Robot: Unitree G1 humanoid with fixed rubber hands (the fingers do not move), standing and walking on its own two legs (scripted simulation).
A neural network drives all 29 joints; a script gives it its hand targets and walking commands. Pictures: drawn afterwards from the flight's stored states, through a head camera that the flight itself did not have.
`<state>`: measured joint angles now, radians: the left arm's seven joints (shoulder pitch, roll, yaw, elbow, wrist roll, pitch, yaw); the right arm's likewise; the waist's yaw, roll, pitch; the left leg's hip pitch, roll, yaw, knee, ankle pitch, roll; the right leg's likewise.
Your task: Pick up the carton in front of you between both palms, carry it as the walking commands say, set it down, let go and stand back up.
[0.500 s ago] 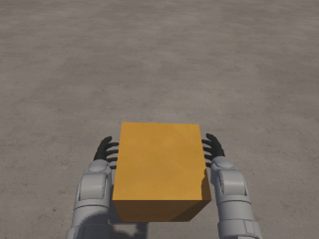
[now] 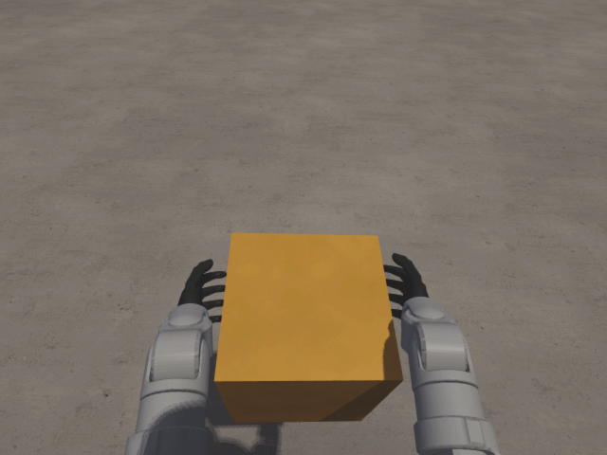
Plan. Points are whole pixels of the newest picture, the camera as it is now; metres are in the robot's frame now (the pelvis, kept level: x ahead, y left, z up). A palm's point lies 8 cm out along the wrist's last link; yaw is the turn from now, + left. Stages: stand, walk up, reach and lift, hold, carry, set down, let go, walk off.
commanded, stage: carry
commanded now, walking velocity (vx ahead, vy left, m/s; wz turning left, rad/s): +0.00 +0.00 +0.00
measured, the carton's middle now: (301, 334) +0.31 +0.00 -0.04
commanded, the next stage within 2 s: hold in 0.34 s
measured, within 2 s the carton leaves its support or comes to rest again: neither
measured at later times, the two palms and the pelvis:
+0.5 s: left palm (180, 329) +0.27 +0.16 +0.04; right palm (409, 312) +0.28 -0.14 +0.05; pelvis -0.01 +0.00 +0.01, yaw +3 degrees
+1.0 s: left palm (184, 338) +0.25 +0.15 +0.06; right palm (417, 304) +0.29 -0.15 +0.06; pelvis -0.02 -0.03 +0.00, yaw +7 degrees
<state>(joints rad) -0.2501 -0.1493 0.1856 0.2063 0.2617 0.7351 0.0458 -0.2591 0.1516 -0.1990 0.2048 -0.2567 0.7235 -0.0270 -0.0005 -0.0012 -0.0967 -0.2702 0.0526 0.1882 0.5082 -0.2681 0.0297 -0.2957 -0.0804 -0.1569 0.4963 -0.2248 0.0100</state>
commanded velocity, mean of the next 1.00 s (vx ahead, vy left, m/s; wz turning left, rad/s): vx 0.00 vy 0.00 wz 0.00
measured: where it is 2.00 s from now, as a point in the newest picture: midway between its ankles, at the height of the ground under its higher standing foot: outside the picture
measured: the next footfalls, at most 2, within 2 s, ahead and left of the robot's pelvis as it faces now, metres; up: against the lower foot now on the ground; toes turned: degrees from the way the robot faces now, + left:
none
